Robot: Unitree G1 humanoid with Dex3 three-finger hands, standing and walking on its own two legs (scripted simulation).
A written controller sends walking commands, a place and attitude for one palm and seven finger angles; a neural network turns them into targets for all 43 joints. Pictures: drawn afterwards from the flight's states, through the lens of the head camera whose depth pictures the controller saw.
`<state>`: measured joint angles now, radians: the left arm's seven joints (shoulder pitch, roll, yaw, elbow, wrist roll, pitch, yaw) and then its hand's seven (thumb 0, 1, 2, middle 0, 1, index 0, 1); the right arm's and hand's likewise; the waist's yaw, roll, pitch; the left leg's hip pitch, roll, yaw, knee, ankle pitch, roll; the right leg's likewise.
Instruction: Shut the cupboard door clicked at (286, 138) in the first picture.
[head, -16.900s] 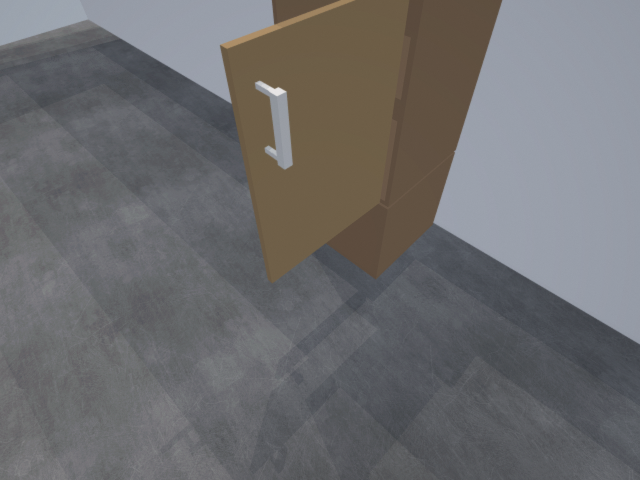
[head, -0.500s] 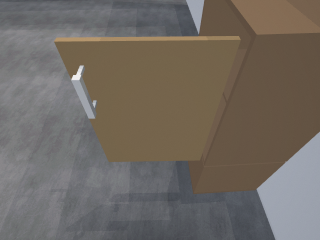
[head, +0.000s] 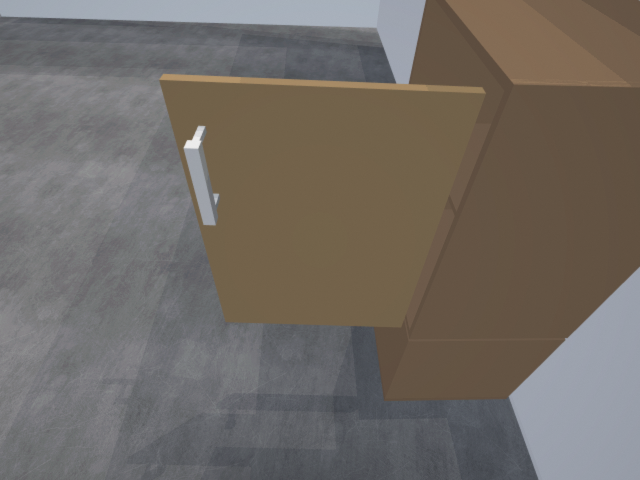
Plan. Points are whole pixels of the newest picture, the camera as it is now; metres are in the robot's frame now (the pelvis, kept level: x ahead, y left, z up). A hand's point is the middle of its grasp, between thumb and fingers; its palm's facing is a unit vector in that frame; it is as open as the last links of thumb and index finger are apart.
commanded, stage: come to a stop and stand still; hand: left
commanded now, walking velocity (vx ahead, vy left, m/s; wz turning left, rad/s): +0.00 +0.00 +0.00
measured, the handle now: (205, 177) +0.50 +0.20 +0.11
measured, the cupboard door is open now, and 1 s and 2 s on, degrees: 88 88 88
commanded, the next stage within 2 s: look again from close up in 0.04 s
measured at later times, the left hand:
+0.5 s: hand out of the picture +0.03 +0.18 -0.18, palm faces +0.00 -0.99 -0.15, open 7.4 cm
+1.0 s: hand (178, 365) +0.24 +0.19 +0.03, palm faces +0.10 -1.00 +0.01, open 6.9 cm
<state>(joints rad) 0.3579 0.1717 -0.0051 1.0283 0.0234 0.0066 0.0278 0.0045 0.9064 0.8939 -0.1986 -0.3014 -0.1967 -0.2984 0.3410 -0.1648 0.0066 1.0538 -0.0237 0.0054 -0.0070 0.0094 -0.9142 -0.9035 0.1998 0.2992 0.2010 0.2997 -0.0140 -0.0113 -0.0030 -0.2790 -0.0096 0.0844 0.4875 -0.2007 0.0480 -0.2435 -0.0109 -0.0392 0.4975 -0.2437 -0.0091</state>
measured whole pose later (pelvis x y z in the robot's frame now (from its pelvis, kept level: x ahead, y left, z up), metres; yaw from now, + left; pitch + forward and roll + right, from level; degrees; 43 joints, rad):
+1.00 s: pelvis +0.02 +0.03 -0.03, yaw +3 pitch +3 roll +1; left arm 0.35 0.13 0.04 0.07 -0.19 -0.32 -0.06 0.01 0.91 0.89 -0.27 -0.39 -0.27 -0.39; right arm 0.28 -0.24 0.00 0.73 0.01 -0.30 0.01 0.02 -0.91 -0.90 0.20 0.30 0.20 0.30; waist -0.06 0.01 -0.10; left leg -0.45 -0.09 0.08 0.75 -0.35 0.06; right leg -0.49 -0.02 -0.03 0.77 -0.32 -0.03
